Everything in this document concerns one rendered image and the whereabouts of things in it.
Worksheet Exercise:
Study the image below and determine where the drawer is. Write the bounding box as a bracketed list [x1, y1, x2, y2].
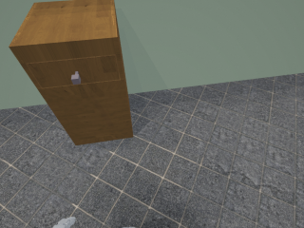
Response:
[27, 54, 120, 88]

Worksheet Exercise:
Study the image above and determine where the robot left hand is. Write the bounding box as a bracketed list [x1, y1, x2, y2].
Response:
[53, 217, 76, 228]

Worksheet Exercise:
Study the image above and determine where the cabinet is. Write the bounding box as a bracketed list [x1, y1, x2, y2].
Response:
[9, 0, 134, 145]

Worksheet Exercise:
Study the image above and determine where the handle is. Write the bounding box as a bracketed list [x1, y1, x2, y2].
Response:
[71, 71, 81, 85]

